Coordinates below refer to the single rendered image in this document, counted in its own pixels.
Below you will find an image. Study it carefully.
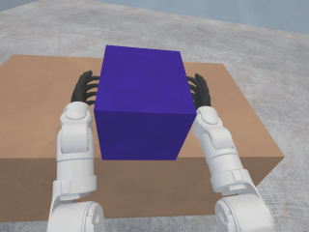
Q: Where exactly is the robot left upper arm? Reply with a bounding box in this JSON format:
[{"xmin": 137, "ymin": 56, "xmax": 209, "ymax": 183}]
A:
[{"xmin": 47, "ymin": 201, "xmax": 105, "ymax": 232}]

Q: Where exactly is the pedestal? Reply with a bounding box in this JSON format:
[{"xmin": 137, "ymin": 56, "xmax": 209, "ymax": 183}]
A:
[{"xmin": 0, "ymin": 54, "xmax": 285, "ymax": 222}]

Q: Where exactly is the carton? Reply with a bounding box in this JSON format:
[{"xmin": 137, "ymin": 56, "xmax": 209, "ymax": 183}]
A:
[{"xmin": 94, "ymin": 44, "xmax": 197, "ymax": 160}]

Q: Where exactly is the right robot forearm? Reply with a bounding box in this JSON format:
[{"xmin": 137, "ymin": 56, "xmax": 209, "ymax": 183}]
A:
[{"xmin": 192, "ymin": 105, "xmax": 274, "ymax": 227}]

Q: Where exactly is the left robot forearm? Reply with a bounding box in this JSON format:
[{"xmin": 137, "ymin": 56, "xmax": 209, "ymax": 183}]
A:
[{"xmin": 46, "ymin": 101, "xmax": 98, "ymax": 232}]

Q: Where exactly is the robot left hand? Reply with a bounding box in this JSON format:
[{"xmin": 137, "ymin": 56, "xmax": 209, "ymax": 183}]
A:
[{"xmin": 70, "ymin": 71, "xmax": 100, "ymax": 105}]

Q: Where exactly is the robot right hand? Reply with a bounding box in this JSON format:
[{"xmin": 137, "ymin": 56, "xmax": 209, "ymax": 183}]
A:
[{"xmin": 187, "ymin": 73, "xmax": 211, "ymax": 111}]

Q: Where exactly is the robot right upper arm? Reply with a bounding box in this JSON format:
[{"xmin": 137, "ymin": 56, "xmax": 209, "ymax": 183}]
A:
[{"xmin": 214, "ymin": 193, "xmax": 290, "ymax": 232}]

